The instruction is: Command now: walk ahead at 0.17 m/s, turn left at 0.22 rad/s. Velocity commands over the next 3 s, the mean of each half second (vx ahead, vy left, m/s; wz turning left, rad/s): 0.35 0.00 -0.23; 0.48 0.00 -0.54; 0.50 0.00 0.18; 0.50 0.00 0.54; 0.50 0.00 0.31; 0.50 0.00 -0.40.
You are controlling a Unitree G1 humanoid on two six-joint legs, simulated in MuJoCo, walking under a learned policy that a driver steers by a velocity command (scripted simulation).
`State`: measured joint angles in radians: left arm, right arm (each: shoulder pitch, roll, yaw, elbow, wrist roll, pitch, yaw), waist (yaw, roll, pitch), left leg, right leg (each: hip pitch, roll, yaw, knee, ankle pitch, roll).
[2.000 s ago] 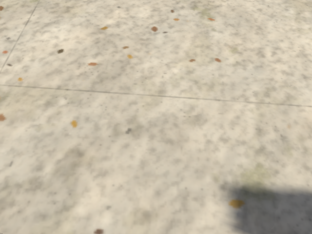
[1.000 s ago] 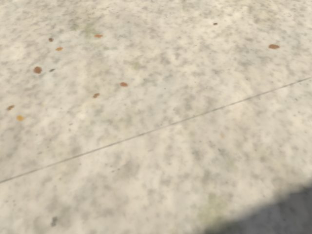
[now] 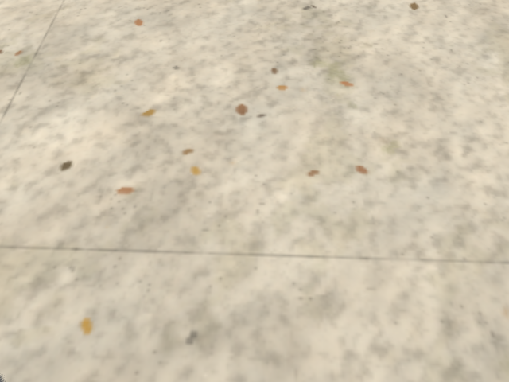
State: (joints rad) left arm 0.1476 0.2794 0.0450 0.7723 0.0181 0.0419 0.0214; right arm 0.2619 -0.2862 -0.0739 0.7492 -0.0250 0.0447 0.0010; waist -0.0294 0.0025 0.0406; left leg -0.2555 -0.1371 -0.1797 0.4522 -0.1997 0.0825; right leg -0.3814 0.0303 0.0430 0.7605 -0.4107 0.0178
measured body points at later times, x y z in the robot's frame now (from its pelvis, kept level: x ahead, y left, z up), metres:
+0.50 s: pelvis +0.16 +0.00 -0.01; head +0.19 -0.02 +0.44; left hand +0.13 +0.27 -0.13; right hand +0.35 -0.27 -0.09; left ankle +0.26 +0.09 -0.74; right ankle +0.00 -0.11 -0.74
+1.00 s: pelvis +0.40 -0.08 -0.02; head +0.44 -0.10 +0.43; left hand +0.72 +0.00 -0.10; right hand +0.24 -0.28 -0.16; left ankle +0.27 +0.09 -0.74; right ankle +0.48 -0.19 -0.74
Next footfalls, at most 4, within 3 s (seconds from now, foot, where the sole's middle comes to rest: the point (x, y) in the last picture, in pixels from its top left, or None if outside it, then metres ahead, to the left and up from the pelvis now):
0.08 right None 0.04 -0.11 -0.78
0.50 left None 0.31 0.08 -0.78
1.02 right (340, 360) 0.52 -0.22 -0.78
1.58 left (322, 253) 0.84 -0.21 -0.78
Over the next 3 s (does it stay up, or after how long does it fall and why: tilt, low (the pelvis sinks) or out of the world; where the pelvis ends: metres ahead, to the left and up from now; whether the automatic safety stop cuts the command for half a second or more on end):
stays up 1.41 -0.27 -0.01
